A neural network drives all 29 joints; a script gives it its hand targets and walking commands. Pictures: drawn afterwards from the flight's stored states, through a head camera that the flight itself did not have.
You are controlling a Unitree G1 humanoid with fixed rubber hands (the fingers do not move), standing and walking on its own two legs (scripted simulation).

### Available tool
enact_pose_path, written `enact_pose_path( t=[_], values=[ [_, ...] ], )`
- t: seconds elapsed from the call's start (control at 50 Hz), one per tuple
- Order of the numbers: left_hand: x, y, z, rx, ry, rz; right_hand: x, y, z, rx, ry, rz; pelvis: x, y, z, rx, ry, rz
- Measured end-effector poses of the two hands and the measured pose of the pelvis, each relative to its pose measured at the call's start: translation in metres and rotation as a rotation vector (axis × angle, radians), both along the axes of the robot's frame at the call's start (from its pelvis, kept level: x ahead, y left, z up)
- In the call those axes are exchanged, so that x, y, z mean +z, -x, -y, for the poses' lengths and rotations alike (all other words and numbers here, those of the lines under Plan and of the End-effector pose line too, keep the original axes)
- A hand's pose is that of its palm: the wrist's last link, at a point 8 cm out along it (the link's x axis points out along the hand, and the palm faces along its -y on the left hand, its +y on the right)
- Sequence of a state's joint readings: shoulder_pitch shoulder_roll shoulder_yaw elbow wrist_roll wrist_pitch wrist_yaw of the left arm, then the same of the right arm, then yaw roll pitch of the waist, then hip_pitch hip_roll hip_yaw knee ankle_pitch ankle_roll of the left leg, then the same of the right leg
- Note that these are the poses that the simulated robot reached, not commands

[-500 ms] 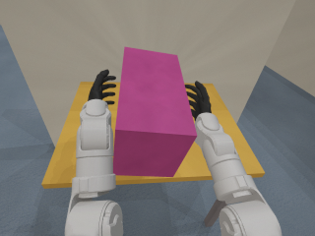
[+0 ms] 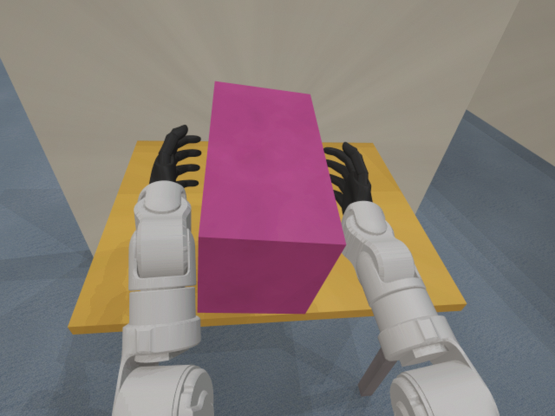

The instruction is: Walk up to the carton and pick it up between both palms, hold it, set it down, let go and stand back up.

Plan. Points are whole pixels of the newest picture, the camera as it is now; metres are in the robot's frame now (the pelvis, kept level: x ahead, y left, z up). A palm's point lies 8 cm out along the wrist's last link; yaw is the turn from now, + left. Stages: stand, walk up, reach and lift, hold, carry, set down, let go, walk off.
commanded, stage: hold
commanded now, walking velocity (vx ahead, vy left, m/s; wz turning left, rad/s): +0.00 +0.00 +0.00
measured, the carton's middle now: (258, 194) +0.42 +0.02 +0.13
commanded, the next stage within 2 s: none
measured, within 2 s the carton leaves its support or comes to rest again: neither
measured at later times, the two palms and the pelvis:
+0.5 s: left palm (167, 183) +0.36 +0.14 +0.20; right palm (354, 200) +0.36 -0.11 +0.17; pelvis +0.00 +0.00 +0.00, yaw +0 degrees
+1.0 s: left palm (167, 185) +0.36 +0.14 +0.20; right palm (354, 201) +0.36 -0.11 +0.17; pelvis +0.00 +0.00 +0.00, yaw +0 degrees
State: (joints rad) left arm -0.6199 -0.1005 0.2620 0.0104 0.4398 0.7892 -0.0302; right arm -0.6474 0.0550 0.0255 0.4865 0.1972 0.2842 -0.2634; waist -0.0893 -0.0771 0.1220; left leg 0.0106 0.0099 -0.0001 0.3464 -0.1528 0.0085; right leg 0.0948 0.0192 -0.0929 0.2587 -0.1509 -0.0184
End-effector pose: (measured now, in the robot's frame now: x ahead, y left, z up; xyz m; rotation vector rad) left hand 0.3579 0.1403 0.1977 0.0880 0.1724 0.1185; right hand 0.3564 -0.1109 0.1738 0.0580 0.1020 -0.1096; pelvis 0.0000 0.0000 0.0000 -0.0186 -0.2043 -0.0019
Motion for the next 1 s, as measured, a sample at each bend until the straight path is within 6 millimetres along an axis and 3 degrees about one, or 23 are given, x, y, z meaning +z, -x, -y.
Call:
enact_pose_path(
  t=[1.0],
  values=[
    [-0.0003, -0.0006, -0.0003, -0.004, -0.002, -0.013, -0.0013, 0.0002, -0.0004, -0.005, 0.008, -0.002, 0.0003, 0.0023, -0.0011, -0.003, -0.002, 0.001]
  ],
)
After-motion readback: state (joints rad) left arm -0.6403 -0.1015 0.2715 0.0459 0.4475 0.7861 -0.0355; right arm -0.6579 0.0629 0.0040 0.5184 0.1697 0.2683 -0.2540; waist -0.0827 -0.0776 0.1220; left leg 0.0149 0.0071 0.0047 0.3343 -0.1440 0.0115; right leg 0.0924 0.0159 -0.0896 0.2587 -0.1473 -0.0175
